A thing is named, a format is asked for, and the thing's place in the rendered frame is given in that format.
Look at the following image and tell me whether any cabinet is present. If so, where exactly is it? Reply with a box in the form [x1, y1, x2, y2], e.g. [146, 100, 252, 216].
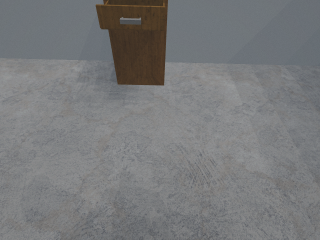
[103, 0, 168, 86]

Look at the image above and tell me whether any handle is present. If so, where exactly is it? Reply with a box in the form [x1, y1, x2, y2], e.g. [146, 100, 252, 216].
[120, 17, 142, 25]

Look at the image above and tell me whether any drawer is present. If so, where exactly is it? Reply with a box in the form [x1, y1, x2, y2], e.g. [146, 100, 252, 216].
[95, 0, 166, 31]

